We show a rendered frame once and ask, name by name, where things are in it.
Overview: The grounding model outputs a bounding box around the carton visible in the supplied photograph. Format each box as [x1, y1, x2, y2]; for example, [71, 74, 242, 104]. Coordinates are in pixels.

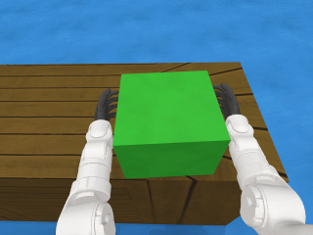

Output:
[112, 70, 231, 179]

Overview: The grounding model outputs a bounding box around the left robot forearm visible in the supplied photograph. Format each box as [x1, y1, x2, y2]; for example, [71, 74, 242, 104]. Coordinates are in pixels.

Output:
[56, 119, 113, 235]

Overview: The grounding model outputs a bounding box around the left robot upper arm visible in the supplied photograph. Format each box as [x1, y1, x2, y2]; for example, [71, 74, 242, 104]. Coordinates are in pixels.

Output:
[57, 200, 116, 235]

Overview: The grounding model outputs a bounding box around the right robot upper arm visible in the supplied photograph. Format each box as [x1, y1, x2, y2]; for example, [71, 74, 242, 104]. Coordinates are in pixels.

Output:
[240, 183, 313, 235]

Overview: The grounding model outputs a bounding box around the right robot hand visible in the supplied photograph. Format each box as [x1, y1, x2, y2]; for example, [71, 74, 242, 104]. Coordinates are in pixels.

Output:
[212, 82, 241, 120]

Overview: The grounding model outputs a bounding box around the pedestal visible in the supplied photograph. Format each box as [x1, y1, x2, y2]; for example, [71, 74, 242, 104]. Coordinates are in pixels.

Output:
[0, 62, 290, 226]

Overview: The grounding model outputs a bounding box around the right robot forearm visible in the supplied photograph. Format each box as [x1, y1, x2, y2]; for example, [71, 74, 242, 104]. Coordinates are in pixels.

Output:
[225, 115, 306, 220]

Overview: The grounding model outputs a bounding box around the left robot hand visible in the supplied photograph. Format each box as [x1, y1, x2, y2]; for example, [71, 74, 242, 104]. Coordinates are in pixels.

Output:
[94, 88, 119, 121]

